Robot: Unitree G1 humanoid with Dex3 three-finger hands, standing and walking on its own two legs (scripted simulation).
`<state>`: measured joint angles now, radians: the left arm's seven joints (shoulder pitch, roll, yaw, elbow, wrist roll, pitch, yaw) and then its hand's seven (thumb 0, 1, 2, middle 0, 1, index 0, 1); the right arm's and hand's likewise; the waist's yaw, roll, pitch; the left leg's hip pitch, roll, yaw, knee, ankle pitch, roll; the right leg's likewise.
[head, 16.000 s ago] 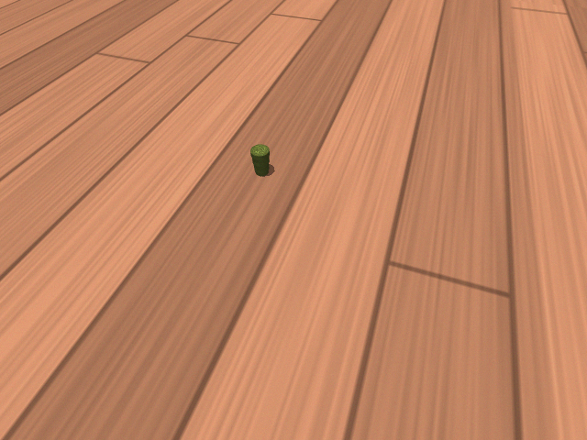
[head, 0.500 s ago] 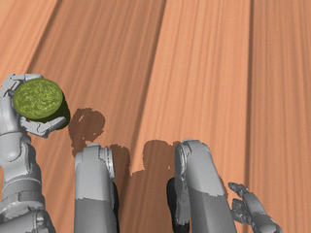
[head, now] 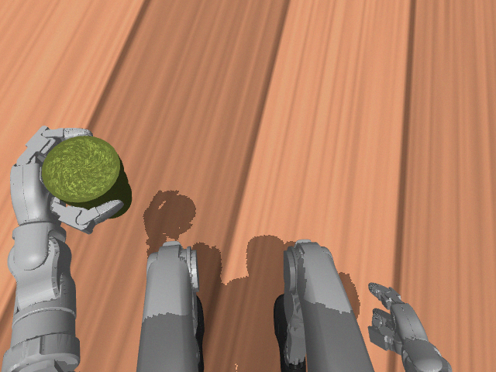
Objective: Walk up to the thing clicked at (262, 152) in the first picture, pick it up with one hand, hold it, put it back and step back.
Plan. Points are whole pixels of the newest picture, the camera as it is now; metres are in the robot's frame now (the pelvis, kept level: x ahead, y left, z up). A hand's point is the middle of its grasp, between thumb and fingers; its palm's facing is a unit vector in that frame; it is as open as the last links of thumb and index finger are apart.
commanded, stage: lift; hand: left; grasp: from the side
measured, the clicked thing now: (98, 186) +0.39 +0.24 -0.04
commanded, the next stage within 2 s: hold in 1.66 s
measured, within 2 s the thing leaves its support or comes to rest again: neither
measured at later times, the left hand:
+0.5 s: hand (12, 123) +0.38 +0.23 +0.17, palm faces +0.23 -0.97 -0.05, open 11.8 cm
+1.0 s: hand out of the picture +0.38 +0.22 +0.25, palm faces +0.21 -0.98 -0.05, open 11.8 cm
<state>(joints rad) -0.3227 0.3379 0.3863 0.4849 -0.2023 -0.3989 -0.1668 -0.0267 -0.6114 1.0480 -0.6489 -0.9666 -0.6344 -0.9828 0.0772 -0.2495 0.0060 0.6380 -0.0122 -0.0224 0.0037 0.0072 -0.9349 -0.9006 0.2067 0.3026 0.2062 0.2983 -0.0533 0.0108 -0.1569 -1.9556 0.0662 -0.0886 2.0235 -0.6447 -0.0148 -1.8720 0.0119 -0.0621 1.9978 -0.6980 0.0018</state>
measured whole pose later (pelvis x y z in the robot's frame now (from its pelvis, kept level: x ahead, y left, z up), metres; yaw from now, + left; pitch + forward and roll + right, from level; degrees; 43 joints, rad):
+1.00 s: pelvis +0.06 +0.01 +0.23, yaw +4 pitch +16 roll -3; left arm -0.08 0.23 0.16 0.33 -0.17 -0.30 -0.01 -0.03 -0.61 1.05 -0.65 -0.96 -0.64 -0.98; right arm 0.21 -0.20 0.02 0.65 0.00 -0.06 -0.05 0.01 -0.93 -0.90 0.21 0.30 0.21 0.30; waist -0.04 0.02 -0.09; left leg -0.95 0.05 -0.03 1.17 -0.50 -0.01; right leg -0.87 0.00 -0.05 1.12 -0.53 0.01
